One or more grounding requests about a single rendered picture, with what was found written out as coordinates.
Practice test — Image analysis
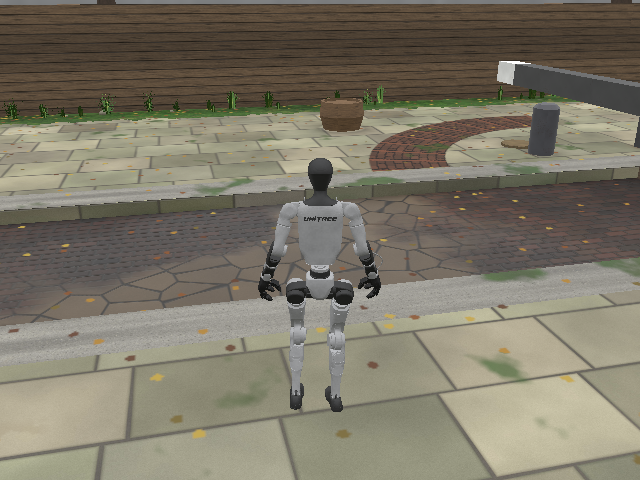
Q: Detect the robot left forearm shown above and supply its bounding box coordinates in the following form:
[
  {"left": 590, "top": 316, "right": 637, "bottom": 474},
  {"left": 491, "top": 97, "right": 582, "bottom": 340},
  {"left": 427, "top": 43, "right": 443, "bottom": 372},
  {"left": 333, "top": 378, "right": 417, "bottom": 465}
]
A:
[{"left": 261, "top": 241, "right": 281, "bottom": 281}]

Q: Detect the robot right hand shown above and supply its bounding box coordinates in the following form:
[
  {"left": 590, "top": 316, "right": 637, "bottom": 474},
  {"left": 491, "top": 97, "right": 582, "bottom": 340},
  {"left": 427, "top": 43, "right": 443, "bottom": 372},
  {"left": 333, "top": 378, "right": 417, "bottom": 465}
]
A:
[{"left": 358, "top": 275, "right": 381, "bottom": 299}]

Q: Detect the robot torso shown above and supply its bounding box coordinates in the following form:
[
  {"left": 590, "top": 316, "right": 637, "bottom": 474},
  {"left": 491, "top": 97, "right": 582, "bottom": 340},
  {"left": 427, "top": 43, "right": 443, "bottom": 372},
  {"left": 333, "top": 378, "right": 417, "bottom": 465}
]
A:
[{"left": 297, "top": 197, "right": 344, "bottom": 300}]

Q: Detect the robot right forearm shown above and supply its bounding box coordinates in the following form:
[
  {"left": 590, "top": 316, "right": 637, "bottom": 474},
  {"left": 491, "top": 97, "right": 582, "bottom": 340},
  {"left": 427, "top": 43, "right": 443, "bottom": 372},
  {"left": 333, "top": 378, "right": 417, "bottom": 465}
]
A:
[{"left": 359, "top": 241, "right": 378, "bottom": 279}]

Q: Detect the robot left hand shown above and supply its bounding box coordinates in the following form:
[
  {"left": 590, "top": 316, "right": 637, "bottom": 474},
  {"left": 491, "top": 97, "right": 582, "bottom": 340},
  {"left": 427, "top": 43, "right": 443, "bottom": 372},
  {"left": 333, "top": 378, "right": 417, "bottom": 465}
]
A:
[{"left": 258, "top": 277, "right": 281, "bottom": 301}]

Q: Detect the robot left upper arm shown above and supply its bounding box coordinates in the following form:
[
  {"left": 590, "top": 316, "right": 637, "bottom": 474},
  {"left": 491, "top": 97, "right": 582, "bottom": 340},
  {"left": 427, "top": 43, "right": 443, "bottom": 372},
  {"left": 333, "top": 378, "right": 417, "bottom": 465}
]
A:
[{"left": 271, "top": 201, "right": 300, "bottom": 257}]

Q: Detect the robot right upper arm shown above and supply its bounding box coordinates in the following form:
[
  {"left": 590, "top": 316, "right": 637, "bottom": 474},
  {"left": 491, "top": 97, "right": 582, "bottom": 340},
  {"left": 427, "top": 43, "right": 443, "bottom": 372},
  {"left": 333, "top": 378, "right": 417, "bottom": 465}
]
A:
[{"left": 341, "top": 201, "right": 370, "bottom": 257}]

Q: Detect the humanoid robot head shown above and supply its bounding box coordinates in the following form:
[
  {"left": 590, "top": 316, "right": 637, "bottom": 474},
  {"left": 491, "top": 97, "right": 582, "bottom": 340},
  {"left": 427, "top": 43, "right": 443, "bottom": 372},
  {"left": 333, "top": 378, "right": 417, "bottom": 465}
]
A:
[{"left": 303, "top": 158, "right": 338, "bottom": 206}]

